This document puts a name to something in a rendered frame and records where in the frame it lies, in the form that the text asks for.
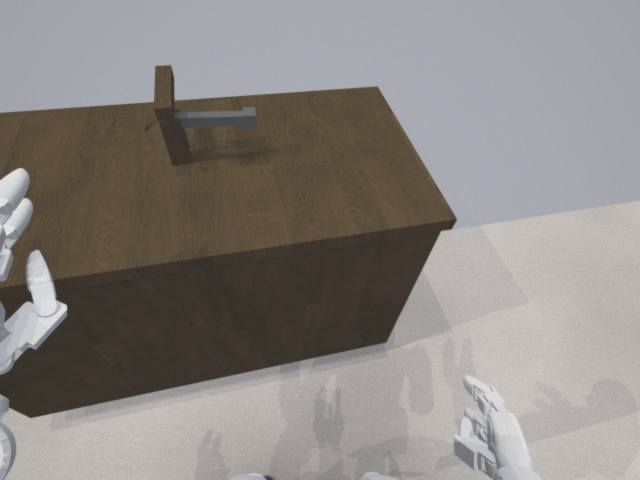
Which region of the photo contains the tap lever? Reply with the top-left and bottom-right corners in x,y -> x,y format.
175,107 -> 257,129

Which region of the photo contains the left robot hand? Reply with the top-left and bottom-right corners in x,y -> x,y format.
0,168 -> 67,375

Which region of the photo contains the right robot hand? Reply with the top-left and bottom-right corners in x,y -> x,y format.
454,375 -> 533,480

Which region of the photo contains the counter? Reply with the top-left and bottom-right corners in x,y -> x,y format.
0,65 -> 457,418

